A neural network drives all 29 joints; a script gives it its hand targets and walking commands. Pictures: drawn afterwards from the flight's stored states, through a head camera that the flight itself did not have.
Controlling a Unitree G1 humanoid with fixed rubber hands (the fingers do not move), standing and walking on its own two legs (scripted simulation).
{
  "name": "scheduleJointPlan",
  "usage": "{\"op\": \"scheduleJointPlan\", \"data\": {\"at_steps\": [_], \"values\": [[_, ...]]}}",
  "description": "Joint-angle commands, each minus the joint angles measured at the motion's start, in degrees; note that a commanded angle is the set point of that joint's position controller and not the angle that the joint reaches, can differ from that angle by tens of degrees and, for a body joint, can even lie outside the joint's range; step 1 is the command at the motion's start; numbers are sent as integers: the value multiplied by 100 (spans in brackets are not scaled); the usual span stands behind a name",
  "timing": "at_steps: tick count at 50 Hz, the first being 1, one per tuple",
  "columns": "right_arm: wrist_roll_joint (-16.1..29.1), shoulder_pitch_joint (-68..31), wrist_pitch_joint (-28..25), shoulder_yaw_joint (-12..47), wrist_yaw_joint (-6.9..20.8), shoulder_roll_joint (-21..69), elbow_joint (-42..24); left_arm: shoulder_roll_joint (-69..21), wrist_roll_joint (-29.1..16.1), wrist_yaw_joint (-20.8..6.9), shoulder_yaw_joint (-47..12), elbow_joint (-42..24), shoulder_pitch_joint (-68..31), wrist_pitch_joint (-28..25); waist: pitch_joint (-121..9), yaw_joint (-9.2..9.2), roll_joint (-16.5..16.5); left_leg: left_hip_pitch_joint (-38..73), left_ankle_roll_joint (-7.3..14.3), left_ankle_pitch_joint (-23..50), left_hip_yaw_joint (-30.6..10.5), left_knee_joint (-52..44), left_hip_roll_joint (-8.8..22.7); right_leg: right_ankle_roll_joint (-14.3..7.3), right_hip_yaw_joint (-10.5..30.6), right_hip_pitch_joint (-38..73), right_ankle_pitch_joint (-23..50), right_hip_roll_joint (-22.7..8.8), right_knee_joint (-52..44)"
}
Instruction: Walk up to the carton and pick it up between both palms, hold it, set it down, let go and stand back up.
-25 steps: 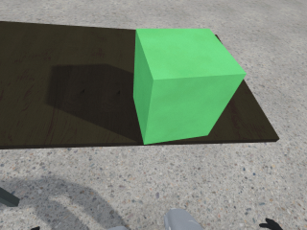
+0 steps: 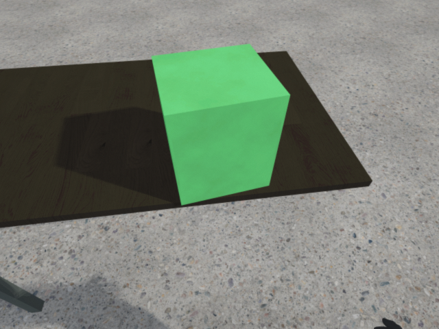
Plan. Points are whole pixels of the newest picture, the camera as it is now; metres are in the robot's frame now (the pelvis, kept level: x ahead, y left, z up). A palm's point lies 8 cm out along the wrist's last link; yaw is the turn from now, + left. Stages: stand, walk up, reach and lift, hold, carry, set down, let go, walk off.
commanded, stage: walk up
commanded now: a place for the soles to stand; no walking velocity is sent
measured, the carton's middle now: (214, 126) +0.49 +0.02 +0.10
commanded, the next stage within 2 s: none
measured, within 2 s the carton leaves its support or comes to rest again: neither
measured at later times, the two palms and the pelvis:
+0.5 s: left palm (87, 324) +0.15 +0.25 -0.09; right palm out of the picture +0.08 -0.38 -0.09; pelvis +0.02 -0.05 +0.00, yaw -2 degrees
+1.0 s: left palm (87, 306) +0.18 +0.25 -0.06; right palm out of the picture +0.11 -0.37 -0.10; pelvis +0.06 -0.05 +0.01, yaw -1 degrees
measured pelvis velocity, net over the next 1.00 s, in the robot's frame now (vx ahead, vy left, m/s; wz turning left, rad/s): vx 0.06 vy -0.05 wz -0.01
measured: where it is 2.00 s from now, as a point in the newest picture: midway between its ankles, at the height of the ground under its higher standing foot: outside the picture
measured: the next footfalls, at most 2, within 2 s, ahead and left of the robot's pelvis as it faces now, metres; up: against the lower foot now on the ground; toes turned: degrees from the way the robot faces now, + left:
left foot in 0.22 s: +0.06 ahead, +0.13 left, +0.00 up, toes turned +2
right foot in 0.48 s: +0.12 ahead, -0.14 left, +0.00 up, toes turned +1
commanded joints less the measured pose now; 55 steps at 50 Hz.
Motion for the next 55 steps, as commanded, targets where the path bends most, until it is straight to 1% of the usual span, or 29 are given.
{"op": "scheduleJointPlan", "data": {"at_steps": [1, 6, 8, 9, 10, 11, 12, 13, 15, 16, 19, 21, 22, 23, 24, 26, 27, 28, 32, 34, 35, 38, 42, 45, 49, 50, 51, 53, 55], "values": [[133, -128, -225, -107, 107, -1076, -264, 1091, 8, -24, 516, -161, -361, -320, 306, -21, -719, -524, 205, -1103, -1117, 412, 73, -770, 2796, -24, -1496, -1487, -2542], [162, 96, -332, -73, 51, -906, -137, 1012, -13, -33, 470, -124, -530, -334, -623, -139, -382, 208, 161, 112, -912, -920, 102, -585, 1545, 945, 890, -1111, -1715], [198, 542, -420, -202, -71, -1258, -47, 943, -89, -67, 435, -217, -592, -314, -775, -395, -87, 1406, 403, 793, -1506, -1411, 536, -141, 1019, 119, 2096, -867, -706], [153, 1111, -440, -298, -153, -1568, 97, 974, -23, -89, 445, -426, -897, -343, -1282, -597, -234, 2104, 609, 1426, -2107, -1268, 1208, -70, 440, -341, 2126, -558, 42], [105, 1250, -424, -375, -192, -1869, 131, 890, -75, -70, 412, -443, -921, -348, -1238, -641, 573, 2852, 861, 2550, -3079, -1215, 1916, 65, 54, -1323, 1137, -213, 652], [108, 1196, -393, -454, -227, -1944, -32, 890, 37, -68, 441, -511, -1034, -315, -976, -591, 652, 2731, 1521, 2485, -3924, -1308, 2717, 275, -141, -2033, -1192, -146, 1327], [133, 1136, -379, -512, -226, -1950, -19, 1059, 110, -84, 431, -590, -1197, -280, -767, -574, 237, 2840, 1782, 2819, -3904, -1187, 2938, 266, 135, -2398, -1481, -371, 1798], [175, 983, -364, -459, -254, -1930, -37, 1044, 125, -92, 491, -529, -1051, -246, -732, -474, -123, 2176, 1747, 2098, -3730, -1277, 2912, 213, 290, -2154, -1474, -574, 1996], [80, 306, -329, -437, -182, -1862, -228, 1045, 14, -200, 532, -301, -603, -178, 87, -131, 435, 891, 1504, 299, -3432, -1634, 2612, 104, 499, -1616, -1385, -602, 1823], [112, 311, -350, -374, -153, -1723, -249, 1109, 36, -245, 588, -228, -681, -213, 305, -143, 70, 718, 1477, -121, -3287, -1664, 2441, 145, 303, -1743, -1295, -671, 1595], [59, 541, -417, -304, -56, -1755, -68, 855, -4, -238, 566, -222, -956, -311, 267, -232, 902, 833, 1189, 863, -2655, -1370, 1953, 120, -37, -1415, -814, -649, 529], [99, 2, -318, -247, 24, -1657, -219, 776, -56, -195, 594, 40, -605, -438, -338, 130, 1193, 214, 770, 1509, -1540, -525, 1241, 154, -411, 246, 166, -400, -881], [107, -168, -261, -136, 45, -1363, -195, 846, -15, -108, 611, 240, -506, -474, -412, 252, 677, -323, 533, 1863, -1277, 89, 1014, 146, -249, 1154, 796, -326, -1404], [162, -131, -233, -2, 61, -880, -254, 981, -6, -8, 617, 314, -255, -555, -819, 364, -64, -928, 208, 1182, -843, 1001, 608, 9, 537, 1720, 948, -778, -1623], [187, -214, -206, 61, 83, -666, -392, 1222, 101, 38, 671, 205, -233, -562, -728, 338, -732, -1981, -58, -700, -818, 1660, -44, -386, 2204, 2020, 679, -1519, -1973], [83, 473, -36, -89, 34, -1200, -161, 1565, -12, 110, 749, 108, -744, -532, -440, 21, -61, -1763, -45, -1256, -1719, 1999, 98, -444, 3149, 1176, -1665, -2216, -2592], [73, 538, 19, -154, 28, -1410, 20, 1694, 44, 108, 759, 119, -883, -511, -61, -61, -607, -1603, 109, -1213, -1733, 2140, 224, -358, 2968, 444, -2632, -2199, -2792], [62, 578, 40, -159, 61, -1517, 80, 1513, 36, 107, 719, 65, -1231, -500, 392, -175, -261, -1613, 112, -884, -1575, 2172, 235, -68, 2464, 107, -2791, -1904, -2853], [142, 506, 89, -156, 173, -1204, 300, 1181, -30, 150, 595, 82, -1199, -621, 806, -165, -347, -1141, -58, -17, -1990, 1582, 332, 246, 1476, -117, -1361, -1438, -2897], [93, 569, 103, -172, 189, -1204, 258, 1124, -59, 152, 599, 17, -1167, -629, 369, -130, -268, -1049, -57, -61, -1843, 1543, 230, 22, 1478, 568, -1011, -1392, -2737], [114, 573, 132, -140, 183, -1194, 247, 1173, -98, 165, 635, 54, -1019, -606, 254, -55, -190, -1098, -34, -15, -1859, 1494, 204, 344, 1472, 858, -940, -1444, -2729], [120, 594, 108, -124, 139, -1105, 312, 1117, -71, 187, 615, 25, -969, -636, -24, -43, -571, -1161, -105, -88, -1793, 1309, 226, -109, 1081, 1378, 682, -1396, -2192], [116, 283, 8, -62, 92, -904, 204, 1004, -90, 118, 598, 3, -1070, -582, -18, -53, -699, -761, -92, -438, -1570, 669, 332, -778, 1025, 1028, 1162, -1579, -1971], [98, 335, -36, -38, 94, -963, 307, 1136, -118, 118, 597, 121, -1183, -539, -46, -26, -1124, -600, -15, -110, -1277, 242, 386, -693, 729, 1168, 1307, -1473, -1826], [-6, 831, -231, -115, 11, -1079, 552, 943, -225, 77, 478, -73, -1586, -360, -345, -403, -351, 728, 63, 1315, -1124, -1585, 174, -363, 189, 580, 1494, -1132, -437], [-31, 705, -247, -167, -40, -1263, 542, 640, -305, 111, 396, -107, -1559, -346, -369, -331, 428, 925, 101, 2218, -1961, -1621, 731, -63, 160, 196, 1613, -882, 86], [-35, 344, -248, -182, -55, -1431, 254, 544, -340, 126, 318, -58, -1493, -331, -406, -189, 955, 912, 461, 2576, -3115, -1739, 1494, 227, -265, -326, 425, -424, 306], [50, -110, -209, -70, -65, -1466, 274, 737, -270, 144, 365, 94, -1537, -286, -159, -75, 524, 786, 889, 2652, -3510, -1463, 1801, 397, -299, -550, -1124, -231, 314], [31, -566, -134, -119, 33, -1632, 142, 739, -238, 129, 392, 265, -1344, -253, 170, 71, 1125, -479, 1100, 1245, -3338, -1706, 1686, 206, -152, 347, -1226, -393, 133]]}}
